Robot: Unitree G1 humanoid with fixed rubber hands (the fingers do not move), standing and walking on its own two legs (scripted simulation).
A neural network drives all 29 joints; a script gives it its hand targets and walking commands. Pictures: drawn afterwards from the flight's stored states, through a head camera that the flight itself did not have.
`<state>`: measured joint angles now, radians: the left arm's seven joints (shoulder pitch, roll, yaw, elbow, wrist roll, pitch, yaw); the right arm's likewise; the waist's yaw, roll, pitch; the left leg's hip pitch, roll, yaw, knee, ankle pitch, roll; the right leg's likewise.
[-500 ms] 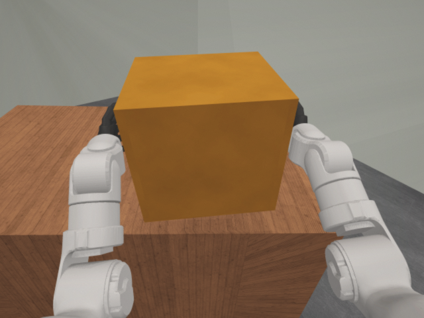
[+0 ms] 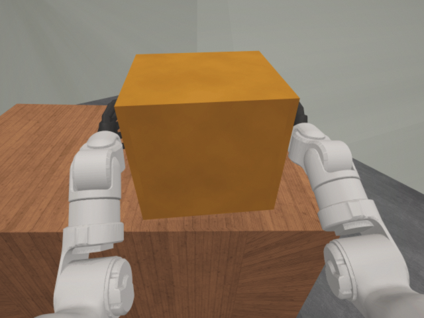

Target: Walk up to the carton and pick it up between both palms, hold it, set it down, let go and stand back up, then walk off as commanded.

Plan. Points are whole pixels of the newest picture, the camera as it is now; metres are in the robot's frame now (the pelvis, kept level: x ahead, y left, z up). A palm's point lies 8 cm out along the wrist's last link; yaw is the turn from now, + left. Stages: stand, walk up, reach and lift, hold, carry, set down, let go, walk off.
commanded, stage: hold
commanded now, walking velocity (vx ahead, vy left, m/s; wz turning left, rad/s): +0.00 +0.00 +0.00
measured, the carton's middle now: (204, 131) +0.39 +0.01 +0.23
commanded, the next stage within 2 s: none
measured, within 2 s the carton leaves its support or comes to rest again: neither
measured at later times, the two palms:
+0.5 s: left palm (111, 139) +0.35 +0.17 +0.23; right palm (297, 132) +0.36 -0.16 +0.24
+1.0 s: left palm (111, 139) +0.35 +0.17 +0.23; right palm (295, 132) +0.36 -0.16 +0.24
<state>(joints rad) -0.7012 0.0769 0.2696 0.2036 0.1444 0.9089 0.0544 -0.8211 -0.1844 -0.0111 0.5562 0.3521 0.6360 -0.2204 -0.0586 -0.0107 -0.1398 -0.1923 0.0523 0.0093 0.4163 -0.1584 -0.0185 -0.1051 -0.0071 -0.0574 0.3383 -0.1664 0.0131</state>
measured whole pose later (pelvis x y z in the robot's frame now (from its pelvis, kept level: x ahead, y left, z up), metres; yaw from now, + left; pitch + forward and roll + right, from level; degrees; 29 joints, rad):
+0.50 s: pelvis -0.01 +0.00 +0.00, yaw +0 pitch -3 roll -1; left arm -0.75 0.10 0.26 0.28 0.13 0.88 0.06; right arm -0.85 -0.18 -0.02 0.59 0.33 0.63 -0.22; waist -0.05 -0.01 -0.15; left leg -0.23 0.05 0.00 0.41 -0.14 -0.02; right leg -0.15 0.00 -0.06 0.36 -0.16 0.01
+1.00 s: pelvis +0.00 +0.00 +0.00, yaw +0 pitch -3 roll -1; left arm -0.73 0.10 0.26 0.27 0.12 0.88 0.06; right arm -0.83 -0.19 -0.01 0.58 0.34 0.63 -0.22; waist -0.06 -0.01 -0.16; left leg -0.23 0.05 0.00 0.42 -0.15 -0.02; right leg -0.14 0.00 -0.06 0.35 -0.16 0.01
